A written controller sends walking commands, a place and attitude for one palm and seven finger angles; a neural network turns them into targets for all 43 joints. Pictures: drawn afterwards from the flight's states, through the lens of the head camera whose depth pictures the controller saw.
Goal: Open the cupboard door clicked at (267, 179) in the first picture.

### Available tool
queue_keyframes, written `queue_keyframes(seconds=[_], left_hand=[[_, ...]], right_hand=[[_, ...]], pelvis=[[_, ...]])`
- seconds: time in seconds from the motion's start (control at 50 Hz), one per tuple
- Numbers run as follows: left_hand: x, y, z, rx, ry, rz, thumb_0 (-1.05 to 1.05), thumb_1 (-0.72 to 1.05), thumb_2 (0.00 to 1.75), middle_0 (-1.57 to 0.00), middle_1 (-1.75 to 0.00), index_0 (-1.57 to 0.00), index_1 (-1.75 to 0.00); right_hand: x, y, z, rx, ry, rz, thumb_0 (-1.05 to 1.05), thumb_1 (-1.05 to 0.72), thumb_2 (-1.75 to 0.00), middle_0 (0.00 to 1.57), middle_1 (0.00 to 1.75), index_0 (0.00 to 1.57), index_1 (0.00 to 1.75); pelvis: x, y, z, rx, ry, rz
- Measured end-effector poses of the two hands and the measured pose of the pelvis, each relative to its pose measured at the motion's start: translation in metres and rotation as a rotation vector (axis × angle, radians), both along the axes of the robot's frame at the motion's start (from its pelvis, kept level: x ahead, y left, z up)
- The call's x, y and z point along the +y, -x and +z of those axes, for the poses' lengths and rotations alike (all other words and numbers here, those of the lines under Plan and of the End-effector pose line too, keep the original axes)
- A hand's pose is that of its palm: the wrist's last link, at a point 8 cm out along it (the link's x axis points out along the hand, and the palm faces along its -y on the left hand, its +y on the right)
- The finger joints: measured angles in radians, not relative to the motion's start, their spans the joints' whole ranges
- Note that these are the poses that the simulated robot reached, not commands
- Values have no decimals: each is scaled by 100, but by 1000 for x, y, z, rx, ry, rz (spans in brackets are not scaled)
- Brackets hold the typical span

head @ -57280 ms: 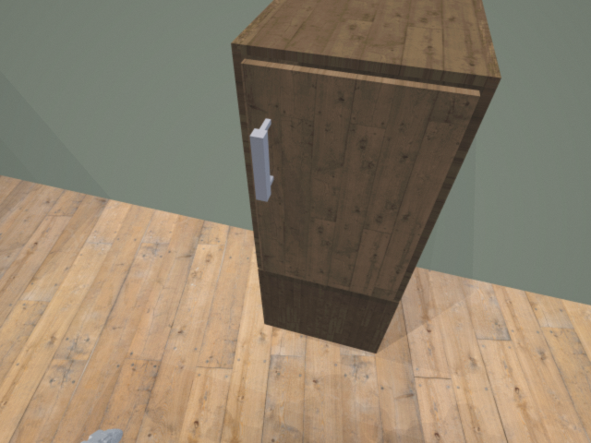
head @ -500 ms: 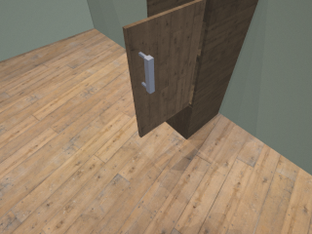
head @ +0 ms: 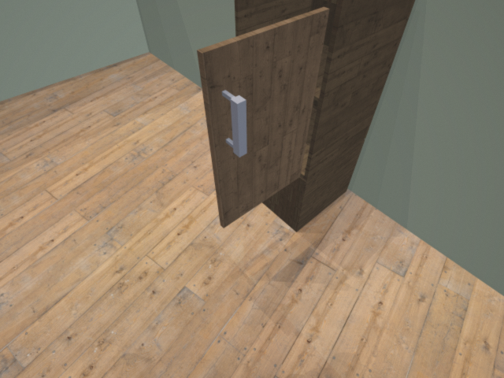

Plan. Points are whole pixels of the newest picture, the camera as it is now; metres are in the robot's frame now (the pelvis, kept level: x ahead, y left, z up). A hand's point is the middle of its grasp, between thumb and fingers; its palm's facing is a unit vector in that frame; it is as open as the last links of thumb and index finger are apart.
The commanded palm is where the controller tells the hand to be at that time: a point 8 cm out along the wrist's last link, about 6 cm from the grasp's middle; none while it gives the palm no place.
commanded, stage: look to check the result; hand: left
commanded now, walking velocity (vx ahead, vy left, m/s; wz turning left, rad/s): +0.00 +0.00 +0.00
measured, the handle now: (233, 124) +0.64 +0.08 +0.04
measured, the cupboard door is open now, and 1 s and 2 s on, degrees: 89 89 89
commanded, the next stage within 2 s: stand and wait in 0.54 s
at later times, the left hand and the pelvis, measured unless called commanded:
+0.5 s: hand out of the picture +0.02 +0.17 -0.17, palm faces +0.02 -0.98 -0.21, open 7.4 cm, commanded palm none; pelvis +0.01 -0.01 +0.00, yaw +0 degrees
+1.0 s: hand out of the picture +0.06 +0.18 -0.17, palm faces +0.01 -0.97 -0.26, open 7.4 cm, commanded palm none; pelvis +0.03 -0.02 +0.00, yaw +0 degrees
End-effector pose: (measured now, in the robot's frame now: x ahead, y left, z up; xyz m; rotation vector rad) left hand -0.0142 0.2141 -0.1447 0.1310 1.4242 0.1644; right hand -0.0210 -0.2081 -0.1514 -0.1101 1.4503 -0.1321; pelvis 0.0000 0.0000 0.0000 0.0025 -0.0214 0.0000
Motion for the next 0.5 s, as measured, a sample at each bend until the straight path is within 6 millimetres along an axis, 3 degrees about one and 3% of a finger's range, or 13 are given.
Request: queue_keyframes(seconds=[0.2,0.5], left_hand=[[1,-4,2,8,-8,-2,1,91,90,-20,-30,-19,-30],[2,-29,4,-30,-21,-19,1,91,90,-20,-30,-20,-30]], right_hand=[[-7,-9,0,-1,9,6,0,-91,-90,20,30,20,30],[-20,-35,2,-39,26,22,0,-91,-90,20,30,20,30]], pelvis=[[-2,-5,1,-1,-1,0],[-7,-13,2,3,-1,0]])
